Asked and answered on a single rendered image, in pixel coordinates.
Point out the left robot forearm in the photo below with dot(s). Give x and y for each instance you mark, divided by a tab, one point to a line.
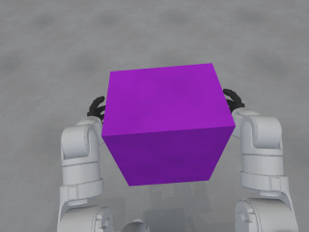
80	157

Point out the robot left shin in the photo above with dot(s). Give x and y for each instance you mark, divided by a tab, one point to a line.
138	220

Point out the right robot forearm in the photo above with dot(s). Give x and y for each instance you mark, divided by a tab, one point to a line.
261	145

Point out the left robot thigh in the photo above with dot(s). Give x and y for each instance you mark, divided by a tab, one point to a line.
136	226

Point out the carton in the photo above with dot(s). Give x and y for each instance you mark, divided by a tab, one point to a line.
166	125

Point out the right robot upper arm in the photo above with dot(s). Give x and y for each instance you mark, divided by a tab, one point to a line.
264	215

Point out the robot right hand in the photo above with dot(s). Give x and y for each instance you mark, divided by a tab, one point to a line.
236	100

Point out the left robot upper arm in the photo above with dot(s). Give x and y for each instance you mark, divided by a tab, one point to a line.
96	218

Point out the robot left hand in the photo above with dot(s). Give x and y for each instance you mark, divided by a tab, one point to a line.
94	110

